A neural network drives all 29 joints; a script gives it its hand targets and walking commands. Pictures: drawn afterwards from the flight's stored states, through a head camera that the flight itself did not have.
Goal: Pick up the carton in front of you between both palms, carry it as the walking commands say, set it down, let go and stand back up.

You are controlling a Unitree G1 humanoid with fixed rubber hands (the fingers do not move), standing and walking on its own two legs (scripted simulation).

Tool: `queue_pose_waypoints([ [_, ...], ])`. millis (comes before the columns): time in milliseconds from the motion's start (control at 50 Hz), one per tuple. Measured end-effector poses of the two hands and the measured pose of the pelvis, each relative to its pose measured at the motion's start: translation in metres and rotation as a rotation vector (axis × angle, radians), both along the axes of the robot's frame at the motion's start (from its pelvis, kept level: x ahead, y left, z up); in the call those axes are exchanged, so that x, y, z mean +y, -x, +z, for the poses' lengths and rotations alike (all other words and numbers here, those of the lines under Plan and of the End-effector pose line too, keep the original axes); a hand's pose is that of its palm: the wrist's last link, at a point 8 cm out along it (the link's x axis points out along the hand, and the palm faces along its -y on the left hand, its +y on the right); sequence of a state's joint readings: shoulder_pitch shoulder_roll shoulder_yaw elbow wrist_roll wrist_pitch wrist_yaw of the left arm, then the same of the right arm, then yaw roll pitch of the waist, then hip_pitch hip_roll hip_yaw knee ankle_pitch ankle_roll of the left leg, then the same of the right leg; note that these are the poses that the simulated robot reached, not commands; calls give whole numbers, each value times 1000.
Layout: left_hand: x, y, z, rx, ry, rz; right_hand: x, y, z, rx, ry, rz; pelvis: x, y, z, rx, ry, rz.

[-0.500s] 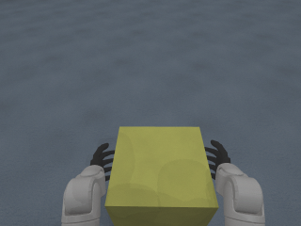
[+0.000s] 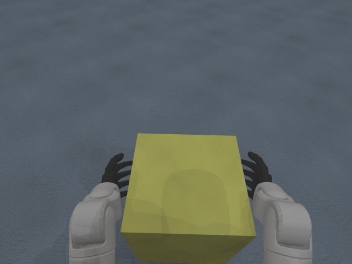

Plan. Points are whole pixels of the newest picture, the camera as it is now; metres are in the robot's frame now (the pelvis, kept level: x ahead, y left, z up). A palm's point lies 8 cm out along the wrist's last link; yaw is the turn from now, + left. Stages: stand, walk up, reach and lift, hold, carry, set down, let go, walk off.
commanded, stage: carry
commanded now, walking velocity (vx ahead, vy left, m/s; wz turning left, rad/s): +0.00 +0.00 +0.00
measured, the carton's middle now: (184, 202) +0.28 +0.00 +0.00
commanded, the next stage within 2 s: hold in 1.84 s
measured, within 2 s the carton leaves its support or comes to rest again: neither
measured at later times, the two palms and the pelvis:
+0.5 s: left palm (123, 151) +0.37 +0.14 +0.07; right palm (250, 147) +0.39 -0.16 +0.07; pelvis +0.11 -0.02 -0.01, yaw +2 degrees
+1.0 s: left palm (123, 170) +0.35 +0.14 +0.03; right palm (246, 166) +0.36 -0.16 +0.03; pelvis +0.07 -0.02 -0.01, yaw +2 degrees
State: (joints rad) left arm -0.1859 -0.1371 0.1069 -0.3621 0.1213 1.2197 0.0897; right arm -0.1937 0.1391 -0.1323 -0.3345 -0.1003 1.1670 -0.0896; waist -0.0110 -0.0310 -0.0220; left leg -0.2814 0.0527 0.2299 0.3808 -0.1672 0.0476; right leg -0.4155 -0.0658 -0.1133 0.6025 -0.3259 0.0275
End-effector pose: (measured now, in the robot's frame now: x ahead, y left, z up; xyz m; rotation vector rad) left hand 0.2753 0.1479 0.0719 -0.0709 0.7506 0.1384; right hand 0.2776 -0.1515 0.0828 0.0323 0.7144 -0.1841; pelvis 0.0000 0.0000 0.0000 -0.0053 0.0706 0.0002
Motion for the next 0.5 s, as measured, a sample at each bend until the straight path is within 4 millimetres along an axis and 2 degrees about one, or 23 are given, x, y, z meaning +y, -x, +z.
queue_pose_waypoints([
  [120,-10,-45,19,-65,-48,6,-10,-48,7,-65,-43,12,-10,-53,-6,-24,-5,13],
  [220,-14,-74,18,-36,-52,10,-14,-79,4,-36,-48,17,-16,-85,-7,-10,0,22],
  [360,-12,-92,8,-15,-36,30,-12,-104,1,-15,-31,37,-20,-105,-7,2,-2,30],
  [500,-8,-96,-2,-3,-38,36,-8,-111,-8,-3,-14,58,-19,-112,-7,3,-1,32],
])
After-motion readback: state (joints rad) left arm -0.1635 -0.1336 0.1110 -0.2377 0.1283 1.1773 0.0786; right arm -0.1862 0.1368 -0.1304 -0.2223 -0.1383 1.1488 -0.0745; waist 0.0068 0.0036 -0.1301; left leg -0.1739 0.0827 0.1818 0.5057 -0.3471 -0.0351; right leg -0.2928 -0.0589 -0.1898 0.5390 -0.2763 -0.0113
